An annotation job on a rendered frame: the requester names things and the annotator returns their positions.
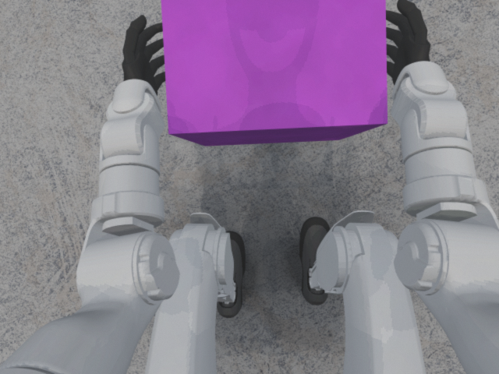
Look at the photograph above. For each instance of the right robot upper arm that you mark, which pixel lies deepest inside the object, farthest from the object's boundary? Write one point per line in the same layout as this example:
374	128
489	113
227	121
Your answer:
454	268

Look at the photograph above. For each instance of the robot left hand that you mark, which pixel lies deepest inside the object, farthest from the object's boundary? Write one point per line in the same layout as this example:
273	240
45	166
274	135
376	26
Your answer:
136	63

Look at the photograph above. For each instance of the right robot forearm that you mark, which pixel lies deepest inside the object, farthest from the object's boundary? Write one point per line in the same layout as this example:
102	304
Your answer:
440	174

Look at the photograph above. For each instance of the robot left shin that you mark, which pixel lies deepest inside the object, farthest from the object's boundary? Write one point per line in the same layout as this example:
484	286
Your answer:
227	293

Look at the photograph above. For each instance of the robot right hand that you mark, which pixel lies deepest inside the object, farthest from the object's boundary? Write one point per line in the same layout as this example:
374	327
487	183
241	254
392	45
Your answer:
411	39

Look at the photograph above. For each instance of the robot right shin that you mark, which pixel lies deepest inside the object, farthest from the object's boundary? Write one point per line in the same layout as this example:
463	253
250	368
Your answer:
318	277

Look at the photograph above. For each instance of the left robot forearm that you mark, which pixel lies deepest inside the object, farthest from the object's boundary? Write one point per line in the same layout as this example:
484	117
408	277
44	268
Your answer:
129	199

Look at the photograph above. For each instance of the robot shin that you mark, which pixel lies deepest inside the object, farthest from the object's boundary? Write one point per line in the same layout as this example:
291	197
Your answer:
227	293
318	277

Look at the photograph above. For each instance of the carton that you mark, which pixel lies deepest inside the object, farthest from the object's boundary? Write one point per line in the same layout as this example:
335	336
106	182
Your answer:
274	71

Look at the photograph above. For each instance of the left robot upper arm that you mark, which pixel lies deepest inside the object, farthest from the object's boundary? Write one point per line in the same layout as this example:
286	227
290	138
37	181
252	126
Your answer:
122	281

